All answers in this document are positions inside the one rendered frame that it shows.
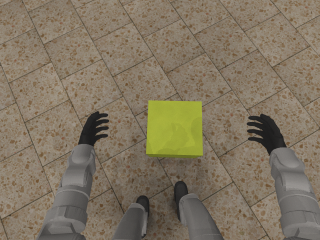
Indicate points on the robot left foot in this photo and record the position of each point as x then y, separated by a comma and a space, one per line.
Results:
144, 201

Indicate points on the right robot hand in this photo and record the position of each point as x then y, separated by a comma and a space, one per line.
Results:
271, 135

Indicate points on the right robot shin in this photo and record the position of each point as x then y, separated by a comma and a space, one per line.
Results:
188, 196

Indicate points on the robot left forearm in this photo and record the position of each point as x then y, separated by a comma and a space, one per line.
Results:
68, 213

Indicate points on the left robot hand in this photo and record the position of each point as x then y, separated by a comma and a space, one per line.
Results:
89, 131

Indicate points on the robot right forearm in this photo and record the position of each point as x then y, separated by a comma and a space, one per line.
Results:
300, 211

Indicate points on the carton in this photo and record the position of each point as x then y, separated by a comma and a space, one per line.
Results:
174, 129

